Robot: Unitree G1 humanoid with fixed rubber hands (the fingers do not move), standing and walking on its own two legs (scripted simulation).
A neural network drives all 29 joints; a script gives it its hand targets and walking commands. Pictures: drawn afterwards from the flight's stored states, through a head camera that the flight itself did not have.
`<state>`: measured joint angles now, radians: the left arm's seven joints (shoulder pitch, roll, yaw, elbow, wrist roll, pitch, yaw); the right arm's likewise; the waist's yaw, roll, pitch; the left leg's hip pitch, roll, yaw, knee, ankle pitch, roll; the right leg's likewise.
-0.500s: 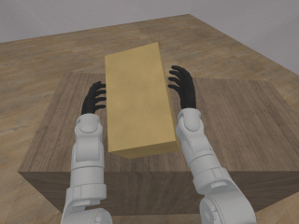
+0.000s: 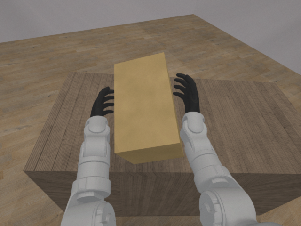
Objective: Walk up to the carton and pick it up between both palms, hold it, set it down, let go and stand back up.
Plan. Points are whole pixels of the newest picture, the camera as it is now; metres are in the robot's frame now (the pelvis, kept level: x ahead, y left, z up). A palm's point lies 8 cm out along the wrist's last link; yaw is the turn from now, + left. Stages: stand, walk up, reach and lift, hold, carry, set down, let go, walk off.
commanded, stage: set down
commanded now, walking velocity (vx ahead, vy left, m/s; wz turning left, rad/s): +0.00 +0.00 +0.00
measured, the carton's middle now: (148, 109) +0.43 -0.01 +0.06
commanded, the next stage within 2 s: none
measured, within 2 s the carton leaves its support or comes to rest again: neither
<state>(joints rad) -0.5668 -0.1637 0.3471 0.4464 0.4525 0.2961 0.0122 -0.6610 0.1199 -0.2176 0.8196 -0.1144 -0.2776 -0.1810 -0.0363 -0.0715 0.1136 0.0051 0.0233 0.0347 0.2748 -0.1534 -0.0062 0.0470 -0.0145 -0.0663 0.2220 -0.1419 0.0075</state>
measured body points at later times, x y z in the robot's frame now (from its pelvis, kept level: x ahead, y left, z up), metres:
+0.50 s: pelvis +0.01 -0.01 +0.00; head +0.02 +0.01 +0.45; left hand +0.40 +0.12 +0.06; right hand +0.40 -0.13 +0.11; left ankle +0.01 +0.12 -0.75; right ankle +0.00 -0.12 -0.75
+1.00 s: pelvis +0.01 +0.00 +0.00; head +0.05 +0.02 +0.45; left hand +0.41 +0.11 +0.03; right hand +0.41 -0.13 +0.07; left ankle +0.01 +0.12 -0.75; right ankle +0.00 -0.12 -0.75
